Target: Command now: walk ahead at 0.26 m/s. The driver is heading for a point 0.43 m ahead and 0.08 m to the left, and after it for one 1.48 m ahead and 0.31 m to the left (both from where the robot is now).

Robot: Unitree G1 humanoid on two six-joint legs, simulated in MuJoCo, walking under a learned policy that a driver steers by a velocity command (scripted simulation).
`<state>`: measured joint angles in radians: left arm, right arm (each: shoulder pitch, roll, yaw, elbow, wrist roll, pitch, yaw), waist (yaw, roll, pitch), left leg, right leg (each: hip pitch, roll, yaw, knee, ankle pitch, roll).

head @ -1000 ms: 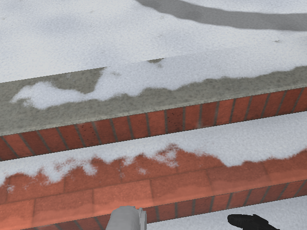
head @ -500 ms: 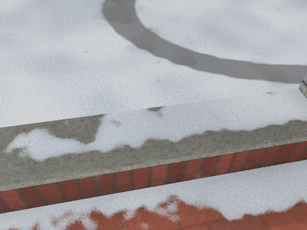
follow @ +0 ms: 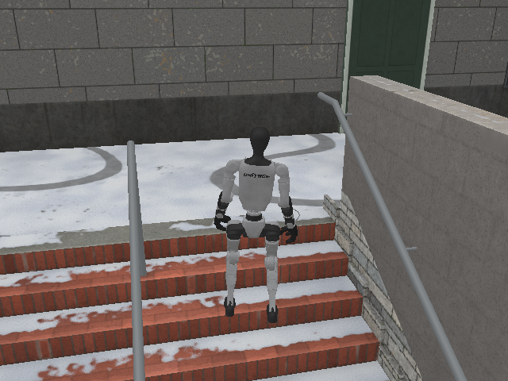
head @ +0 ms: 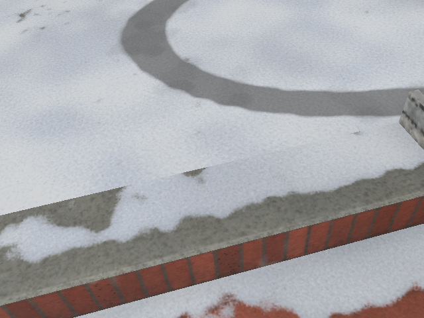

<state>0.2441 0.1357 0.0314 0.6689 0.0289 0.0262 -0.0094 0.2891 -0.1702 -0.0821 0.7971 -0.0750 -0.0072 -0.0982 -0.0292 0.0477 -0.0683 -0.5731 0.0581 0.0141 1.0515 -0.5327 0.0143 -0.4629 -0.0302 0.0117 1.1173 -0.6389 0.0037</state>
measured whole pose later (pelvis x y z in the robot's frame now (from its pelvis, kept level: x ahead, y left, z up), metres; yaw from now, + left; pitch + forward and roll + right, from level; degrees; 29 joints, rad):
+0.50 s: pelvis +0.07 -0.08 +0.05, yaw +10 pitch +2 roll +1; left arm 0.01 0.07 -0.05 0.50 0.06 -0.02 -0.02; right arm 0.48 -0.14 -0.04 0.84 -0.03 -0.06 -0.04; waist -0.10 0.00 -0.07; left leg -0.33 -0.22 -0.01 0.66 -0.45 0.21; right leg -0.92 -0.08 0.06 1.62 -0.22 0.03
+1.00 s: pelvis +0.35 -0.15 +0.15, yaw +28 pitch +2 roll -3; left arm 0.23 0.18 0.06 0.76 0.04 -0.05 0.05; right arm 0.16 -0.27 -0.11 0.65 -0.05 -0.08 0.02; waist -0.01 0.08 -0.01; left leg -0.71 -0.11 -0.12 1.81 -0.11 0.10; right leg -0.58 -0.07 -0.16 1.03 -0.48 -0.01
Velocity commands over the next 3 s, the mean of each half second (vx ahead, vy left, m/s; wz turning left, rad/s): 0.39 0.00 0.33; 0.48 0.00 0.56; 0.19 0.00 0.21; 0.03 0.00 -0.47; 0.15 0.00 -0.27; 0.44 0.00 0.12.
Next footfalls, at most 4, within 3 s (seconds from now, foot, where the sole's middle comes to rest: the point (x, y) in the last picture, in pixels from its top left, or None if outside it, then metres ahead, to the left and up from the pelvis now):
0.26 left None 0.09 -0.06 -0.70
0.84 right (324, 308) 0.48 -0.23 -0.55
1.36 left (166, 236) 0.63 0.16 -0.40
1.90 right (241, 193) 0.76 -0.04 -0.40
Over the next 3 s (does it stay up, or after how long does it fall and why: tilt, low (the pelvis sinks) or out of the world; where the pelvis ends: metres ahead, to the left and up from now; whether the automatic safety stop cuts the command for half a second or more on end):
stays up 1.03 0.05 0.37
